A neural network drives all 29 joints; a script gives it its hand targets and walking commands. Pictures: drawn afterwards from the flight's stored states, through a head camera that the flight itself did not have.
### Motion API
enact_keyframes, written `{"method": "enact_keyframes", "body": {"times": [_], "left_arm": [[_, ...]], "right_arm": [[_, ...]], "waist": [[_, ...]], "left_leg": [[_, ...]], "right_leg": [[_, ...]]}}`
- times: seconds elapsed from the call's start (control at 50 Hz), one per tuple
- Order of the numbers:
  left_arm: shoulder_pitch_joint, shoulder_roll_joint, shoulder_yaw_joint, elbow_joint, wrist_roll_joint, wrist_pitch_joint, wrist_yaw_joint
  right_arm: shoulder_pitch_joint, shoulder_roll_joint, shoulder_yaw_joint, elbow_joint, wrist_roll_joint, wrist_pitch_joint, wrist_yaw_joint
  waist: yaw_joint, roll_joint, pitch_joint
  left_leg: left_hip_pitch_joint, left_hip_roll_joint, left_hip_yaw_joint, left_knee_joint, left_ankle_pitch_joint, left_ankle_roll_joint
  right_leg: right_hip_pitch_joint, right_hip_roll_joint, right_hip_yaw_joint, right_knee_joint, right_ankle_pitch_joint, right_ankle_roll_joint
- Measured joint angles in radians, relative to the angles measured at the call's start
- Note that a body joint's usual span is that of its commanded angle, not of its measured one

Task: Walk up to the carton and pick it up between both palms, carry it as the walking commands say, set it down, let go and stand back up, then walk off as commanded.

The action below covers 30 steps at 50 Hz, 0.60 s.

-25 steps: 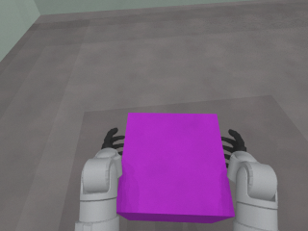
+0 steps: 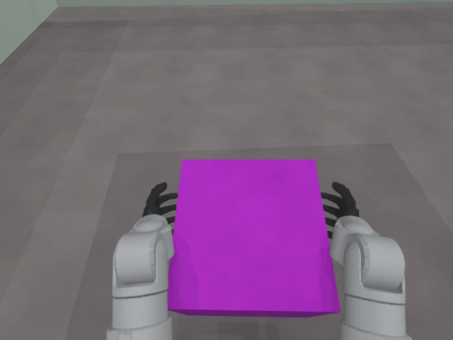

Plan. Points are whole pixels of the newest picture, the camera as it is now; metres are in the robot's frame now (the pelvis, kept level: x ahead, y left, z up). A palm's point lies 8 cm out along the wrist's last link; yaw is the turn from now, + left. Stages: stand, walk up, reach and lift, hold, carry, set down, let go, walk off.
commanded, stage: carry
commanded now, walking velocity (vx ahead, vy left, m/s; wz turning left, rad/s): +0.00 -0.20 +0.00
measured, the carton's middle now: (247, 242) +0.30 -0.01 +0.01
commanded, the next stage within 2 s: none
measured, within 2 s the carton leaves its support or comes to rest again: neither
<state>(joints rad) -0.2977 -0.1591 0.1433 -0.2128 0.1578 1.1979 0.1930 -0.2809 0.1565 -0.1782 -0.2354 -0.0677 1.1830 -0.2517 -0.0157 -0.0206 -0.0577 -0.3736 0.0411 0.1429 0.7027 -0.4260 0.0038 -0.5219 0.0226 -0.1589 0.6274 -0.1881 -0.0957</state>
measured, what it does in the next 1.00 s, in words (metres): walks backwards: right foot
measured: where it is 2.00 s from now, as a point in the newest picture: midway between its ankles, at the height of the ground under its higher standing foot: outside the picture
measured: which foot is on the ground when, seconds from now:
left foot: down 0.00-1.00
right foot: down 0.00-0.00, up 0.02-0.24, down 0.26-0.90, up 0.92-1.00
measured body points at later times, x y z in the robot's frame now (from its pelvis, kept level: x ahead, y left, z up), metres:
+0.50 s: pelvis -0.08 -0.08 +0.01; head -0.08 -0.09 +0.46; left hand +0.22 +0.05 +0.08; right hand +0.20 -0.26 +0.08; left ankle -0.03 +0.06 -0.72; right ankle +0.00 -0.20 -0.71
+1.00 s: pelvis -0.14 -0.06 +0.01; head -0.18 -0.04 +0.45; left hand +0.14 +0.10 +0.08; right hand +0.14 -0.21 +0.09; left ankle -0.03 +0.06 -0.72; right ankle -0.08 -0.17 -0.69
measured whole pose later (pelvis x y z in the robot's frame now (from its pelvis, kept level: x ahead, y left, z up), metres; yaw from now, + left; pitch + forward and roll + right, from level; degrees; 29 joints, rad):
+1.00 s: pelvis -0.14 -0.06 +0.01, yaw -1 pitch -1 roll -1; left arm -0.28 -0.14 0.14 -0.13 0.14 1.26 0.22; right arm -0.28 0.16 -0.18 -0.11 -0.11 1.22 -0.22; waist 0.02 -0.03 -0.08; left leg -0.45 0.07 0.09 0.59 -0.13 0.01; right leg -0.51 -0.02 -0.07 0.86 -0.34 -0.01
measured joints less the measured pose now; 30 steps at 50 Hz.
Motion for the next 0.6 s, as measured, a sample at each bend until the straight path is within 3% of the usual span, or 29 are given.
{"method": "enact_keyframes", "body": {"times": [0.02, 0.06, 0.12, 0.18, 0.26, 0.3, 0.38, 0.46, 0.52, 0.6], "left_arm": [[0.012, 0.0, 0.007, 0.002, 0.004, -0.001, -0.004], [0.048, 0.009, 0.0, 0.002, 0.0, 0.004, -0.004], [0.073, 0.016, -0.011, -0.025, -0.02, 0.025, 0.033], [0.062, 0.013, -0.011, -0.07, -0.045, 0.033, 0.069], [0.023, 0.005, 0.003, -0.097, -0.058, 0.028, 0.078], [0.017, 0.002, -0.003, -0.061, -0.049, 0.012, 0.064], [0.019, 0.002, -0.031, 0.015, -0.038, 0.018, 0.053], [0.023, 0.004, -0.025, 0.033, -0.021, 0.014, 0.02], [0.038, 0.008, -0.011, 0.026, 0.005, 0.001, -0.026], [0.048, 0.01, -0.014, 0.004, 0.007, 0.024, -0.003]], "right_arm": [[0.002, 0.0, 0.009, 0.018, 0.001, -0.005, 0.0], [0.004, -0.001, 0.021, 0.047, -0.002, 0.003, 0.0], [0.001, 0.0, 0.022, 0.071, 0.0, 0.003, 0.012], [-0.014, 0.004, 0.014, 0.05, -0.011, -0.005, 0.036], [-0.035, 0.01, 0.007, 0.011, -0.056, -0.014, 0.078], [-0.03, 0.007, -0.002, 0.019, -0.078, -0.017, 0.092], [0.027, -0.007, -0.005, 0.02, -0.054, 0.004, 0.063], [0.033, -0.008, 0.002, 0.006, -0.006, 0.026, -0.001], [0.023, -0.006, 0.021, 0.002, 0.014, 0.035, -0.038], [0.013, -0.004, 0.019, 0.037, 0.005, 0.028, -0.01]], "waist": [[0.001, -0.03, 0.0], [0.01, -0.034, -0.002], [0.031, -0.033, 0.019], [0.05, -0.029, 0.039], [0.063, -0.001, 0.034], [0.062, 0.054, 0.028], [0.024, 0.058, 0.009], [-0.01, 0.038, 0.027], [-0.033, 0.006, 0.031], [-0.029, -0.012, 0.005]], "left_leg": [[0.007, -0.012, 0.006, -0.023, 0.022, 0.022], [0.01, 0.006, 0.003, -0.043, 0.057, 0.033], [0.029, 0.034, 0.0, -0.083, 0.097, 0.015], [0.026, 0.052, -0.001, -0.106, 0.128, -0.005], [-0.027, 0.084, -0.016, -0.036, 0.115, -0.039], [-0.053, 0.121, -0.045, 0.012, 0.076, -0.059], [-0.063, 0.078, -0.069, 0.051, -0.071, -0.08], [-0.021, 0.05, -0.058, -0.047, 0.153, -0.047], [0.0, 0.036, -0.045, -0.093, 0.193, -0.039], [-0.012, 0.035, -0.049, -0.1, 0.167, -0.036]], "right_leg": [[-0.005, -0.009, 0.011, 0.012, -0.019, 0.02], [-0.035, 0.006, 0.036, 0.122, -0.147, 0.072], [-0.064, -0.001, 0.084, 0.296, -0.163, 0.105], [-0.038, -0.043, 0.112, 0.259, -0.136, 0.12], [0.098, -0.078, 0.12, -0.028, -0.049, 0.114], [0.098, -0.041, 0.1, -0.036, -0.026, 0.108], [0.08, -0.052, 0.087, -0.006, -0.036, 0.092], [0.074, -0.059, 0.099, 0.003, -0.019, 0.087], [0.074, -0.07, 0.111, -0.003, -0.001, 0.086], [0.074, -0.07, 0.104, -0.037, 0.032, 0.081]]}}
